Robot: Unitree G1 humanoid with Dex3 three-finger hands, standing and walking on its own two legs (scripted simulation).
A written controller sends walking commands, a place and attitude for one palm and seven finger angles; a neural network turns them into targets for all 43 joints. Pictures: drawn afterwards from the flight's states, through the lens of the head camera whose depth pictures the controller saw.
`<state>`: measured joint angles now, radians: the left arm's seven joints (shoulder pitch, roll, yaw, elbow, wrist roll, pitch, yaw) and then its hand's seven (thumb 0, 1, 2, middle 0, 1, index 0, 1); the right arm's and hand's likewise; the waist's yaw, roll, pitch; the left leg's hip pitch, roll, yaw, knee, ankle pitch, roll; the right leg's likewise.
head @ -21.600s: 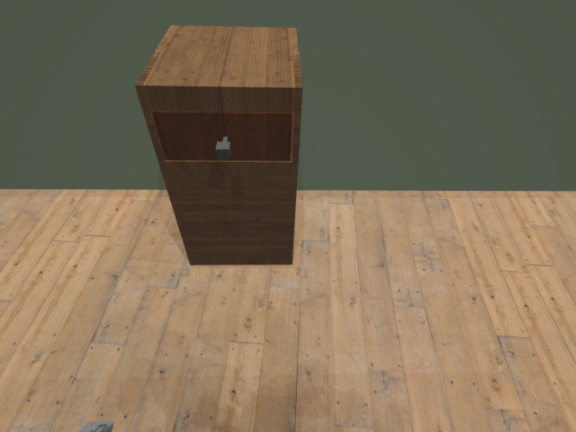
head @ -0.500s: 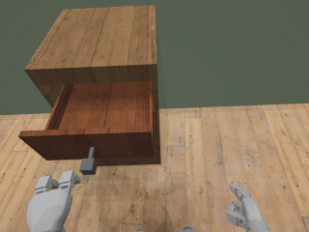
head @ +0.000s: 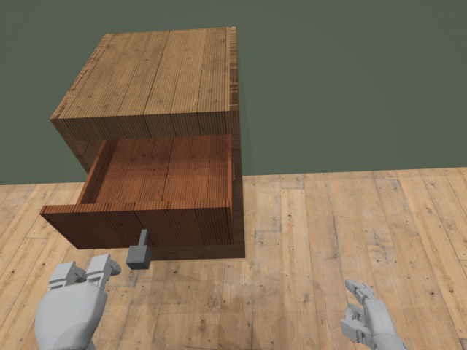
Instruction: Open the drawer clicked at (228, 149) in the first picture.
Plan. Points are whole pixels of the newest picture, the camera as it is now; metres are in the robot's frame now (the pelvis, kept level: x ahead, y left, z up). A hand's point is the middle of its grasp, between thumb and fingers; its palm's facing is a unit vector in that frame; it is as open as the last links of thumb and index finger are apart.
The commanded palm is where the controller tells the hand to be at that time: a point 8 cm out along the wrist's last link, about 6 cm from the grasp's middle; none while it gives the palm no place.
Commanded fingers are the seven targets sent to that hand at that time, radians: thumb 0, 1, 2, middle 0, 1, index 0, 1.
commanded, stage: lift the hand off the handle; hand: left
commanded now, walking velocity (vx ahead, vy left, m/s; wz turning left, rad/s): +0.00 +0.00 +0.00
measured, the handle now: (141, 248) +0.32 +0.25 -0.08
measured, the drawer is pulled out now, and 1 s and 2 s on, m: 0.21 0.21 0.21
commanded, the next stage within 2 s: draw the hand back to the body in 0.96 s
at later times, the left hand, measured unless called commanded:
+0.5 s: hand (79, 301) +0.17 +0.26 +0.04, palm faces +0.06 -0.07 -1.00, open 13.9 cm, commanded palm +0.14 +0.26 +0.10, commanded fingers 0.00 -0.50 0.30 -0.30 -1.20 -0.30 -1.20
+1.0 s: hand (66, 303) +0.16 +0.26 +0.07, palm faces +0.07 -0.09 -0.99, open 13.9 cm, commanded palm +0.13 +0.25 +0.12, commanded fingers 0.00 -0.50 0.30 -0.30 -1.20 -0.30 -1.20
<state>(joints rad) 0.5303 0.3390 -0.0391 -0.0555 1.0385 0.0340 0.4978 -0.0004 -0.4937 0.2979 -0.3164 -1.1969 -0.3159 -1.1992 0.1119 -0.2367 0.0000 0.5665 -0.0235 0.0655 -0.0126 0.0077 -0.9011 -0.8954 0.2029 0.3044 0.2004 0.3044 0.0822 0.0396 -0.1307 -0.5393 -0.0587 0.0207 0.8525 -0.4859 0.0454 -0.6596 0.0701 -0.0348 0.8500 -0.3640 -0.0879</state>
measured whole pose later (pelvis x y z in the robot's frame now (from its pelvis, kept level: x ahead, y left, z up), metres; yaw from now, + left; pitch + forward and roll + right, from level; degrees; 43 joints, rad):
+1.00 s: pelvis +0.00 +0.01 +0.02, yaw +0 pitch +4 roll +0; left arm 0.57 0.39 -0.02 -0.28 0.97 0.08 0.34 0.00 -0.50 0.30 -0.32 -1.20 -0.31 -1.20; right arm 0.10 -0.24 0.01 0.58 -0.01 0.08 0.00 0.01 -0.90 -0.90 0.20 0.30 0.20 0.30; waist 0.12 0.07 -0.08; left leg -0.34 -0.06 0.01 0.68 -0.41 0.05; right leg -0.46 0.07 -0.02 0.68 -0.29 -0.08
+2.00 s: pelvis +0.00 +0.01 +0.04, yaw +3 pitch -5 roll -1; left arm 0.52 0.33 0.22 -0.43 -0.03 -0.11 0.12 -0.01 -0.19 0.43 -0.29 -1.00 -0.29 -1.00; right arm 0.20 -0.19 0.06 0.62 -0.01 -0.15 -0.06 0.01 -0.90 -0.90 0.20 0.30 0.20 0.30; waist 0.06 0.04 0.03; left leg -0.05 -0.06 -0.05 0.45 -0.31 0.05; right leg -0.13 0.07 -0.07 0.41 -0.19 -0.07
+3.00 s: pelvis -0.02 +0.00 +0.04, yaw +6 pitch +1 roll -2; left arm 0.60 0.33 0.31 -0.54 -0.02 -0.19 0.14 0.01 0.89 0.90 -0.21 -0.30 -0.21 -0.30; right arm 0.19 -0.24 -0.01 0.60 -0.01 -0.06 -0.07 0.01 -0.90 -0.90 0.20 0.30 0.20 0.30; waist -0.02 0.03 0.01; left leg -0.27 -0.03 -0.08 0.58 -0.34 0.02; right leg -0.31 0.07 -0.14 0.45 -0.17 -0.09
